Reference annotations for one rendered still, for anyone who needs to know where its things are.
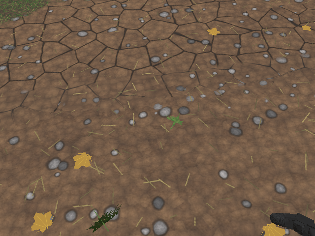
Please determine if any robot right hand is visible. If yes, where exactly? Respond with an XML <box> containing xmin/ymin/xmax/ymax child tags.
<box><xmin>270</xmin><ymin>212</ymin><xmax>315</xmax><ymax>236</ymax></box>

